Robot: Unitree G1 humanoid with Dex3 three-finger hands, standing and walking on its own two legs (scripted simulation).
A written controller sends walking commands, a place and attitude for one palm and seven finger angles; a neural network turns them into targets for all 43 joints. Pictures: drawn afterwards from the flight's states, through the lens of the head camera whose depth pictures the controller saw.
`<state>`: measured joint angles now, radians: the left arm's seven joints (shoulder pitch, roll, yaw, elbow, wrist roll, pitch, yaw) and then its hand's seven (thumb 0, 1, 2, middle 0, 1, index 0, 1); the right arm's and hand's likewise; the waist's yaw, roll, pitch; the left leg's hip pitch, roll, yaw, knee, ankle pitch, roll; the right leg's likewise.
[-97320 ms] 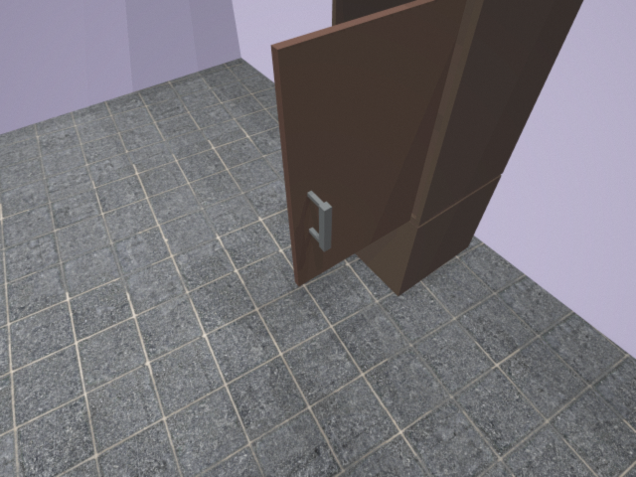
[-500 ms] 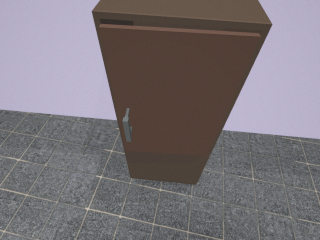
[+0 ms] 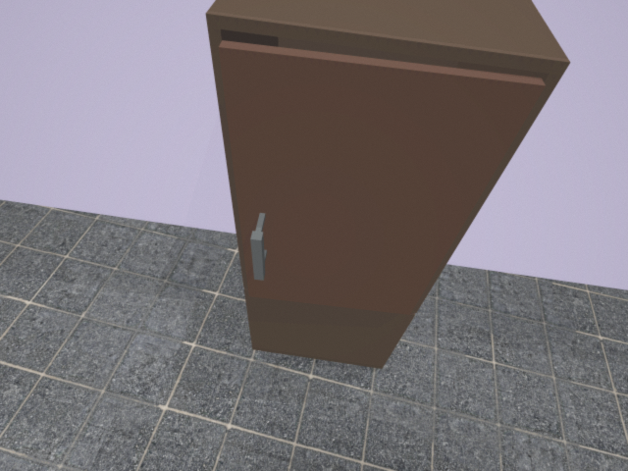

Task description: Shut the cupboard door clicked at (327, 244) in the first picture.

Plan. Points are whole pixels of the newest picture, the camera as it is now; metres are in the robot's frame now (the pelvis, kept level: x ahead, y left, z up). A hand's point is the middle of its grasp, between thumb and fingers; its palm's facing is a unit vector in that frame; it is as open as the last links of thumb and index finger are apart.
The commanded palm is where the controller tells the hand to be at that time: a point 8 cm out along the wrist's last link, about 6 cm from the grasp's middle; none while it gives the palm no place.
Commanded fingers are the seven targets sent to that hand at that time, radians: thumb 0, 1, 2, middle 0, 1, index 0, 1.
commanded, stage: come to a stop and stand still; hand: left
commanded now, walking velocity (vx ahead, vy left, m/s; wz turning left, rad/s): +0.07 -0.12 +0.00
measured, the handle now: (260, 247) +0.49 +0.13 -0.10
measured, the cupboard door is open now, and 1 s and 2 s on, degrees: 2 2 2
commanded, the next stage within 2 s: look again from close up in 0.30 s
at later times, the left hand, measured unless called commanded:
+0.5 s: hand out of the picture -0.01 +0.14 -0.17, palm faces -0.03 -0.98 -0.18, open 7.3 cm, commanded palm none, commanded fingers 0.00 0.90 0.90 -0.20 -0.30 -0.20 -0.30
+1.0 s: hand out of the picture +0.04 +0.16 -0.17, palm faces -0.03 -0.97 -0.23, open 7.3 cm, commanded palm none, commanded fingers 0.00 0.90 0.90 -0.20 -0.30 -0.20 -0.30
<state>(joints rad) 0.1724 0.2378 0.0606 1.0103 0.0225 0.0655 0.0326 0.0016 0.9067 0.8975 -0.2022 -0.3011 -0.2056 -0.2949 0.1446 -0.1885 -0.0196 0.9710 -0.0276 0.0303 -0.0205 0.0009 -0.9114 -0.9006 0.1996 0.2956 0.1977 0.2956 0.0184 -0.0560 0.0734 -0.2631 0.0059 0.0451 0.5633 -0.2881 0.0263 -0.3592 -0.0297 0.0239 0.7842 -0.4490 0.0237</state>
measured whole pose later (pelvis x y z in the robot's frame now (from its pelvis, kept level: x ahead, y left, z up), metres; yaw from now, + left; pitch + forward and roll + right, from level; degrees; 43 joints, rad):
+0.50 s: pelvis -0.01 -0.01 +0.01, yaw -1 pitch -1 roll -1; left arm 0.31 0.12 -0.02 1.11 0.02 -0.02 0.04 0.01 0.92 0.90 -0.20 -0.30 -0.21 -0.30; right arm 0.30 -0.18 -0.01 1.08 -0.02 0.00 -0.01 0.00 -0.91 -0.90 0.20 0.30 0.20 0.30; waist -0.03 0.02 0.03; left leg -0.26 0.05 0.04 0.51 -0.25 -0.01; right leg -0.16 0.04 -0.01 0.45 -0.28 -0.03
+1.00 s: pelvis +0.02 -0.01 +0.00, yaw -2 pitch +0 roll +1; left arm 0.25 0.16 -0.01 1.09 0.02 -0.02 0.04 0.00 0.91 0.90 -0.20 -0.30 -0.20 -0.29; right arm 0.25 -0.17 0.01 1.11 -0.01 -0.02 -0.02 0.01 -0.92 -0.90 0.20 0.30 0.20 0.30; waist -0.01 0.01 0.03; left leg -0.20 0.02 0.08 0.48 -0.27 0.00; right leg -0.16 0.01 0.03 0.51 -0.35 -0.02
